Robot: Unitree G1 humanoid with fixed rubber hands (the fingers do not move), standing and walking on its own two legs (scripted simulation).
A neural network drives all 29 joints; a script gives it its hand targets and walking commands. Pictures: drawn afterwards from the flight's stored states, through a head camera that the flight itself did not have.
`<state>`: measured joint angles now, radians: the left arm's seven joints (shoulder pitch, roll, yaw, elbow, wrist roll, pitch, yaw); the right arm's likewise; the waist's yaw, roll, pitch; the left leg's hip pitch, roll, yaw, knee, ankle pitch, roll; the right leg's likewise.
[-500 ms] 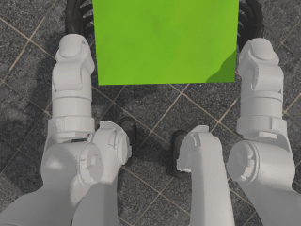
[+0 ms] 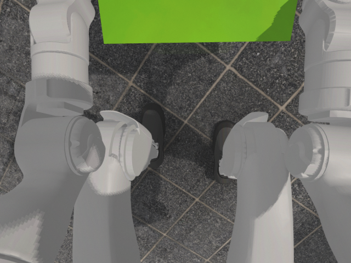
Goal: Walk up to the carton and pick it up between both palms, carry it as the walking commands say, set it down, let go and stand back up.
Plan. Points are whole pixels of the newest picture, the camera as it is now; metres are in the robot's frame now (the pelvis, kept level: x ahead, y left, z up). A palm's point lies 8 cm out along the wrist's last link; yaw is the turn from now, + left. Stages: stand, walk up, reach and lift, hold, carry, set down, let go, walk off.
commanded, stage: set down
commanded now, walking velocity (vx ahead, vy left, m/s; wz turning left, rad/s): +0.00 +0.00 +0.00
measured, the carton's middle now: out of the picture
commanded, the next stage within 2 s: none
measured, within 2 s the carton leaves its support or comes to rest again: rests again in 1.06 s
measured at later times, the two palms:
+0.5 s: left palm out of the picture +0.59 +0.18 -0.22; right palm out of the picture +0.57 -0.18 -0.25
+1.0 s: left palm out of the picture +0.59 +0.19 -0.23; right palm out of the picture +0.57 -0.18 -0.25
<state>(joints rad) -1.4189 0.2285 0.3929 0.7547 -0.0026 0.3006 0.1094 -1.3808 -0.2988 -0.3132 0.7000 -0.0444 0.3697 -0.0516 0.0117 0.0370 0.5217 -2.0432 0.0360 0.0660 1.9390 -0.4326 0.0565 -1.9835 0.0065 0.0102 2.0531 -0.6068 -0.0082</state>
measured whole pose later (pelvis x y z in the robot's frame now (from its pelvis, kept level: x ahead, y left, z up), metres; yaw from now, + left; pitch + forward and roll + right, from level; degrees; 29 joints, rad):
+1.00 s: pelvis +0.02 +0.00 -0.06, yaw +0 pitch +35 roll +1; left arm -1.59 0.37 0.36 1.02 -0.12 0.22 0.07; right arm -1.50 -0.40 -0.13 0.87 0.09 0.29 0.00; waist 0.01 0.04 0.52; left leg -2.26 0.04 0.06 2.14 -0.48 0.06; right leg -2.19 0.01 0.01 2.25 -0.67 -0.01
